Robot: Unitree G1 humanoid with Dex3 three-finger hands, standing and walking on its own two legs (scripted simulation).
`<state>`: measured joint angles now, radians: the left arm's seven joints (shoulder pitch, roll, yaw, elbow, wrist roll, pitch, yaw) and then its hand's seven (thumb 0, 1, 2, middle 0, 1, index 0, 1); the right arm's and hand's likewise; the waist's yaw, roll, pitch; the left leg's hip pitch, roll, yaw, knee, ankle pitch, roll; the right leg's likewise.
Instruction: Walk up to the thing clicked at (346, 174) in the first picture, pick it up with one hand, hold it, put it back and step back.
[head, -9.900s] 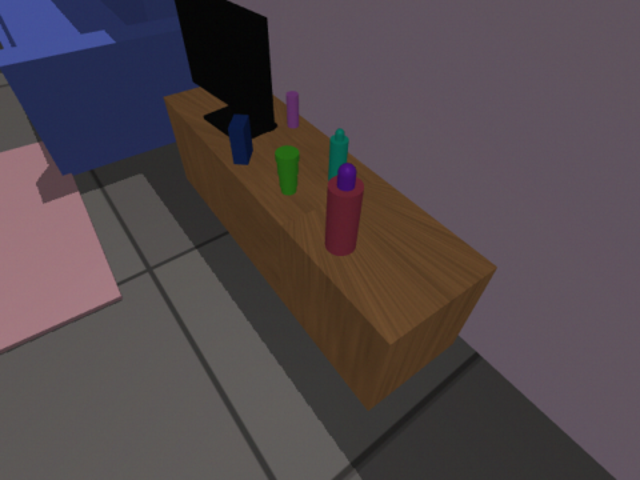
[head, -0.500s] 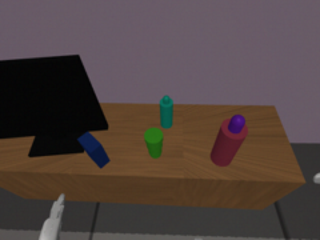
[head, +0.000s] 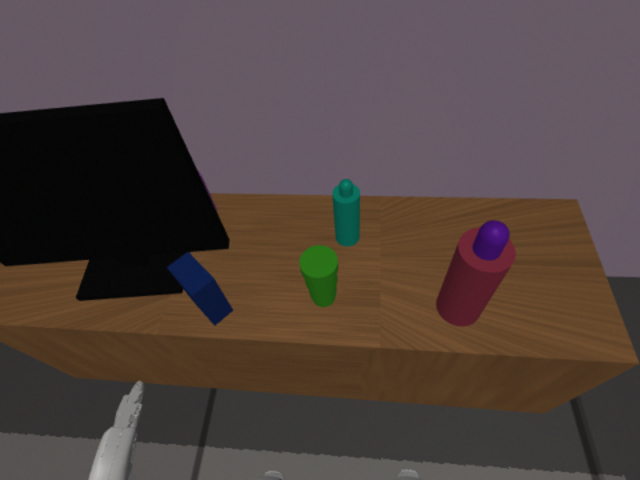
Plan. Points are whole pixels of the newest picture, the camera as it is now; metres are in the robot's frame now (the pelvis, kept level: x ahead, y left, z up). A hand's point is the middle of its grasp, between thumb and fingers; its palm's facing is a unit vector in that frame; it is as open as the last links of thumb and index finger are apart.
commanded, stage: go down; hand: right
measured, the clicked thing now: (474, 272) +0.49 -0.23 -0.15
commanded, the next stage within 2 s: approach in 0.14 s
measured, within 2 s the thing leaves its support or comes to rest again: neither
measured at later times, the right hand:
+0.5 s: hand out of the picture +0.39 -0.40 +0.05, palm faces +0.27 +0.96 +0.01, open 17.7 cm
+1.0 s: hand (531, 312) +0.43 -0.32 -0.19, palm faces +0.22 +0.97 +0.05, open 17.8 cm
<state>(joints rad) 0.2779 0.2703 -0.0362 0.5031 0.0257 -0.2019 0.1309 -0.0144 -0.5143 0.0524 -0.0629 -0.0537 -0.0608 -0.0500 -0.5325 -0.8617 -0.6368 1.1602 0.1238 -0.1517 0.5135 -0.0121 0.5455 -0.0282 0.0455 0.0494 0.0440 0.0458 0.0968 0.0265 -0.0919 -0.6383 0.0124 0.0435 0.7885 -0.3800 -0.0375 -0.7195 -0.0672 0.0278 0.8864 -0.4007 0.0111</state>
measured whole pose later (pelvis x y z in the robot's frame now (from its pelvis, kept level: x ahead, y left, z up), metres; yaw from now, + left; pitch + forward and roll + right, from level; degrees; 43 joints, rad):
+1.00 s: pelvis -0.04 +0.00 -0.14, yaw +5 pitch +30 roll +8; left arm 0.37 0.32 0.05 -0.11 0.11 -0.22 -0.02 -0.01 -0.54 0.06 -0.06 -0.04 -0.04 -0.04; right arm -0.64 -0.84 -0.81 1.28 0.11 -0.59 0.43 -0.01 0.61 -0.02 0.05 0.05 0.05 0.05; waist 0.32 0.07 -0.13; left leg -1.41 -0.02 0.07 1.46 -0.57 -0.04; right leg -1.51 -0.10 0.11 1.58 -0.60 0.01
